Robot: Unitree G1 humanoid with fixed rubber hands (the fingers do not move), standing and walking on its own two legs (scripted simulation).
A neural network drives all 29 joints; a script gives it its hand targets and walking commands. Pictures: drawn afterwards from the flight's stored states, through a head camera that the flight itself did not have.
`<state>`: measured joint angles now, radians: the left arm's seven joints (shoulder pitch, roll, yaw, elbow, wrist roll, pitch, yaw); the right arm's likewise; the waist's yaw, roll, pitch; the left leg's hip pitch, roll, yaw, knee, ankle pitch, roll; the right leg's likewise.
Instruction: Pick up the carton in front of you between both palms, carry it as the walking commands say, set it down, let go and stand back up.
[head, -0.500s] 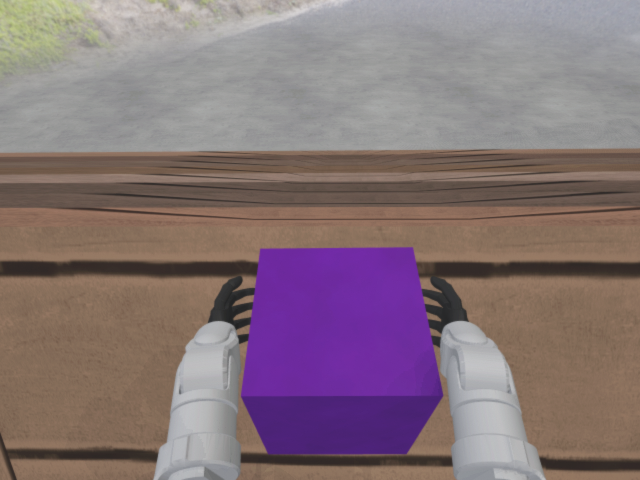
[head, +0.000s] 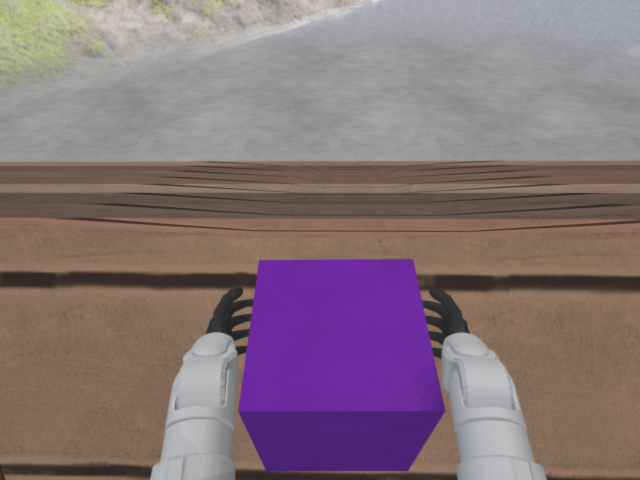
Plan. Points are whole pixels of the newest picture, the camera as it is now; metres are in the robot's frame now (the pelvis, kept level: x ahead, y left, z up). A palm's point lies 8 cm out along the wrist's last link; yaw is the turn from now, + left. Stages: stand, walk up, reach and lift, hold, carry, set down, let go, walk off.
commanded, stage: reach and lift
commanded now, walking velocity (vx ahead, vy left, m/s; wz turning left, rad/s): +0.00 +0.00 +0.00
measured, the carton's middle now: (336, 369) +0.29 +0.00 -0.04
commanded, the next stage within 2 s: hold in 0.18 s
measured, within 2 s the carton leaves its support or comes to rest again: neither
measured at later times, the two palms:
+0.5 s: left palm (215, 348) +0.27 +0.15 +0.05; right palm (460, 349) +0.27 -0.15 +0.05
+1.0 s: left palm (216, 343) +0.28 +0.15 +0.05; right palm (460, 343) +0.28 -0.15 +0.05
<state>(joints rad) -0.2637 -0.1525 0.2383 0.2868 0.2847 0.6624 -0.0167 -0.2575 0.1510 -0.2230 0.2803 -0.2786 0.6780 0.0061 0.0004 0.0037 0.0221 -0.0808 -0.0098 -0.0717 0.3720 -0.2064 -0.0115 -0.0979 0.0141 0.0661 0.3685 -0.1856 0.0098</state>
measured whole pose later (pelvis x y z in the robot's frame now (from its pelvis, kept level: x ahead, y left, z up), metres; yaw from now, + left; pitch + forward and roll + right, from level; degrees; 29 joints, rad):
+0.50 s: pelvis -0.01 +0.00 +0.00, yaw +0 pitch -8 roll +0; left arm -0.26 -0.15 0.22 0.22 0.27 0.76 -0.01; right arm -0.26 0.15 -0.21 0.22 -0.27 0.77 0.01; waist 0.00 0.00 0.04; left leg -0.03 -0.01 -0.07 0.36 -0.19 -0.01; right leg -0.05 0.01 0.07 0.36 -0.17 0.01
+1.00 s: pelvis -0.01 +0.00 +0.00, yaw +0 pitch -8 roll +0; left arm -0.27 -0.15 0.23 0.21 0.28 0.75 -0.02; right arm -0.26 0.15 -0.21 0.21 -0.27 0.77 0.01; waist 0.00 0.00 0.04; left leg -0.03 -0.01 -0.07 0.36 -0.19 -0.01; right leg -0.05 0.01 0.07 0.36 -0.17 0.01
